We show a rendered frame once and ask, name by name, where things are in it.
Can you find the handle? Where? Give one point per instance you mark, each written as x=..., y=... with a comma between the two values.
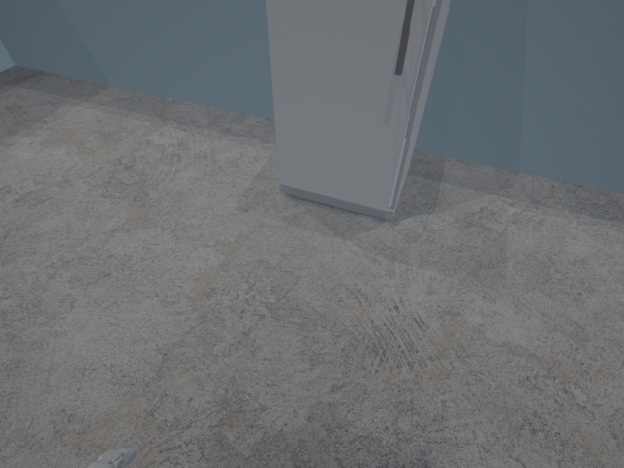
x=404, y=37

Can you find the left robot hand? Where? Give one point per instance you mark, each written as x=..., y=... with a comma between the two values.
x=115, y=459

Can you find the fridge door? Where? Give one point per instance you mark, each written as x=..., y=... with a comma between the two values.
x=340, y=113

